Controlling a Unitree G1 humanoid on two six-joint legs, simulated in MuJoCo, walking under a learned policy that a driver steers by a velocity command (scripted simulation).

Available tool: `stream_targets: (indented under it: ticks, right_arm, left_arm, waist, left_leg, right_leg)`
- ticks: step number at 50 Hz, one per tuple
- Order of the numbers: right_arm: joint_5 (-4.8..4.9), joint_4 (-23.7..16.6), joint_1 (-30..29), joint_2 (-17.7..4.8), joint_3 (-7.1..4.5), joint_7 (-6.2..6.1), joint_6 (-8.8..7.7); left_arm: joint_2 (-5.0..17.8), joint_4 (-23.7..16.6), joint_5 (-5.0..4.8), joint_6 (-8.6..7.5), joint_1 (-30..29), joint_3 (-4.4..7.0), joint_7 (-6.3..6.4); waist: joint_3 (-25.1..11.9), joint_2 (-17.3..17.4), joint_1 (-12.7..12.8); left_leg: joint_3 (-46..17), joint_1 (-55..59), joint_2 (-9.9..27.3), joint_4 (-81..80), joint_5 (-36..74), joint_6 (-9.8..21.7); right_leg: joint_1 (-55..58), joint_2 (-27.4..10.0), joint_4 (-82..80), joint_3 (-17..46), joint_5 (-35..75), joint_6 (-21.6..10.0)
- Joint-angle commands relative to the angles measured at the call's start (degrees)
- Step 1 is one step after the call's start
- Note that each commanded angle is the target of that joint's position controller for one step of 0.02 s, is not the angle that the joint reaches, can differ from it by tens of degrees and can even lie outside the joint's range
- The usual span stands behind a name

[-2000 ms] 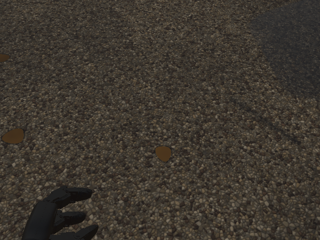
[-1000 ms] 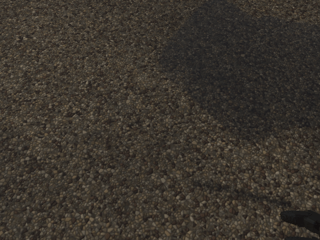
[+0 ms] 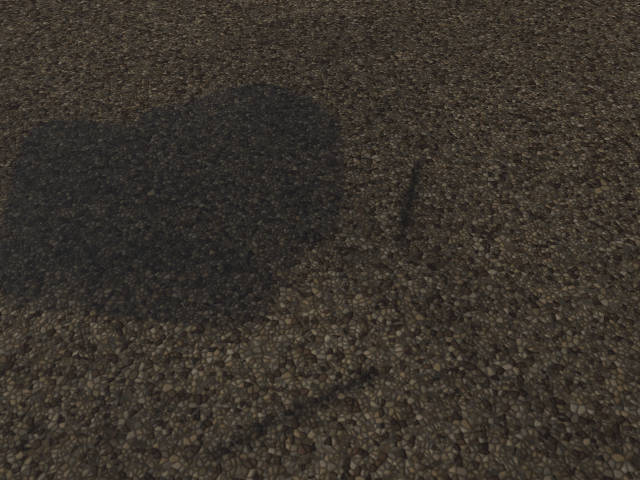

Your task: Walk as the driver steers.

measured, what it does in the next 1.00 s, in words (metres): stands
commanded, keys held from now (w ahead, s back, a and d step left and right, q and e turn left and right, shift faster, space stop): shift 1.00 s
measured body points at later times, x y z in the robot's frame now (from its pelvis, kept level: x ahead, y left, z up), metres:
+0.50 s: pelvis +0.00 +0.02 +0.00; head +0.01 +0.02 +0.45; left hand +0.10 +0.28 -0.13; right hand +0.11 -0.23 -0.12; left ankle +0.00 +0.14 -0.73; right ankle +0.00 -0.10 -0.73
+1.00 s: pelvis +0.00 +0.03 +0.01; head +0.01 +0.03 +0.46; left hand +0.06 +0.29 -0.14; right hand +0.06 -0.23 -0.14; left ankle +0.00 +0.14 -0.73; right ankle +0.00 -0.10 -0.73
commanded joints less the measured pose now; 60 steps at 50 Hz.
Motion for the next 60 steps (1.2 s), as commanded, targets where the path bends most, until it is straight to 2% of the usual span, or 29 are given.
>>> stream_targets:
  ticks: [1,2,3,5,8,17,36,51,52,53,54,55,56,57,58,59,60]
  right_arm:
    - [-1.03,-3.4,0.7,-10.7,-1.87,-0.37,-1.41]
    - [-0.29,-2.7,-1.2,-8.2,-1.56,0.04,-1.54]
    - [-0.22,-3.3,-2.1,-5.7,-0.93,0.46,-1.81]
    - [-0.54,-2.8,-2.1,-5.1,-0.54,0.39,-2.39]
    - [-0.52,-2.0,-0.8,-4.6,-0.17,0.03,-2.92]
    - [-0.30,0.0,-0.2,-4.3,0.37,-0.70,-2.78]
    - [-0.06,8.5,2.2,-3.9,0.91,-1.05,-2.87]
    - [0.04,13.3,4.4,-3.4,1.55,-1.26,-2.79]
    - [0.38,14.3,6.4,-4.1,1.22,-1.44,-2.56]
    - [1.12,14.4,7.2,-6.0,0.51,-1.61,-2.34]
    - [1.65,14.3,9.2,-7.7,-0.02,-1.68,-2.58]
    - [2.14,14.5,11.2,-10.0,-0.81,-1.59,-3.41]
    - [2.30,14.2,10.1,-11.3,-1.48,-1.66,-4.33]
    - [1.35,13.4,9.5,-10.0,-1.34,-1.56,-5.26]
    - [0.97,12.1,7.2,-8.1,-0.90,-1.26,-6.10]
    - [1.59,10.8,5.1,-7.3,-0.75,-0.89,-6.49]
    - [2.45,10.1,4.1,-7.7,-0.91,-0.73,-6.56]
  left_arm:
    - [6.9,-1.0,1.02,-1.67,4.8,1.88,-0.43]
    - [6.4,-0.4,1.12,-1.67,4.1,1.84,-0.31]
    - [8.3,-0.1,1.02,-1.37,0.7,2.22,-0.14]
    - [7.2,0.0,0.55,-0.45,-1.3,2.28,0.29]
    - [6.2,1.3,0.49,0.04,-0.2,2.32,0.40]
    - [5.8,6.5,0.15,-0.24,1.8,2.76,1.09]
    - [5.8,17.7,-0.32,0.08,2.1,2.93,2.06]
    - [5.2,23.2,-0.41,0.11,2.7,2.31,2.23]
    - [4.9,24.2,-0.81,0.19,4.7,2.34,2.28]
    - [5.7,24.0,-1.40,0.05,5.0,2.68,2.20]
    - [6.4,22.4,-1.50,-0.71,2.4,2.85,1.90]
    - [3.9,19.9,-1.91,-2.18,-1.5,2.20,1.32]
    - [2.9,18.2,-2.18,-3.51,-4.2,1.82,0.59]
    - [4.6,17.4,-2.18,-4.39,-5.6,2.35,0.08]
    - [4.6,17.4,-2.31,-5.07,-4.4,2.51,-0.28]
    - [4.0,17.5,-2.40,-5.67,-2.8,2.35,-0.54]
    - [3.8,17.7,-2.46,-6.24,-1.7,2.26,-0.67]
  waist:
    - [-4.6,4.0,3.6]
    - [-5.1,7.4,3.6]
    - [-3.0,4.6,1.5]
    - [-2.1,3.4,0.8]
    - [-1.7,1.5,0.6]
    - [-0.9,-1.7,0.6]
    - [0.5,-1.2,0.8]
    - [1.3,-1.3,0.9]
    - [-1.3,-0.4,0.8]
    - [0.8,1.2,0.4]
    - [4.7,3.1,-1.0]
    - [7.3,8.5,-2.0]
    - [9.8,10.9,-1.9]
    - [9.7,8.5,-1.9]
    - [8.2,6.4,-0.3]
    - [6.4,5.1,0.9]
    - [5.1,5.4,1.4]
  left_leg:
    - [-5.7,11.0,6.6,-5.3,25.7,3.5]
    - [-5.5,4.8,5.8,-5.7,14.7,5.8]
    - [-4.5,2.4,4.0,-6.6,8.6,5.0]
    - [-3.1,1.4,2.7,-6.7,6.7,3.1]
    - [-2.2,1.8,2.2,-6.1,5.6,2.5]
    - [-1.6,2.2,1.4,-6.0,5.4,2.8]
    - [-0.6,2.9,0.0,-8.2,6.4,3.0]
    - [-0.6,3.1,-0.5,-9.1,6.2,3.5]
    - [-0.2,4.3,-1.4,-9.4,-7.8,4.5]
    - [-3.1,2.8,0.0,-10.8,-24.8,6.5]
    - [-10.0,2.1,4.4,-14.6,-36.8,9.3]
    - [-21.2,3.1,12.3,-21.2,-42.1,13.3]
    - [-29.1,1.7,18.8,-26.3,-38.4,16.5]
    - [-31.0,2.7,20.7,-27.4,-32.5,17.1]
    - [-28.9,4.9,19.9,-26.3,-27.7,16.0]
    - [-24.7,5.6,18.1,-25.5,-23.9,14.1]
    - [-19.2,4.4,15.4,-25.5,-20.3,12.2]
  right_leg:
    - [-2.6,-6.6,-5.0,8.3,5.4,-1.9]
    - [1.8,-4.3,-6.2,5.0,2.8,0.4]
    - [2.7,-4.1,-5.4,4.8,3.0,1.1]
    - [2.8,-4.5,-4.8,5.2,5.7,0.4]
    - [2.5,-4.7,-5.5,5.6,6.3,-0.1]
    - [3.3,-4.7,-5.8,5.3,8.7,0.9]
    - [5.8,-4.5,-7.2,4.2,11.4,1.5]
    - [5.3,-4.2,-8.1,3.1,10.7,2.0]
    - [5.4,-2.0,-6.2,0.6,-2.3,1.5]
    - [0.9,-0.7,-3.4,-0.7,-17.5,0.7]
    - [-6.8,-1.3,0.3,-0.4,-23.7,0.0]
    - [-11.8,-1.6,7.5,-2.8,-16.8,0.4]
    - [-14.6,-4.6,14.6,-2.2,-8.3,0.3]
    - [-18.5,-7.0,21.4,0.3,-9.6,0.0]
    - [-21.1,-8.7,24.9,1.3,-9.4,-0.5]
    - [-20.8,-9.6,22.3,1.2,-8.6,-0.9]
    - [-16.2,-9.5,15.6,-0.1,-7.4,-0.8]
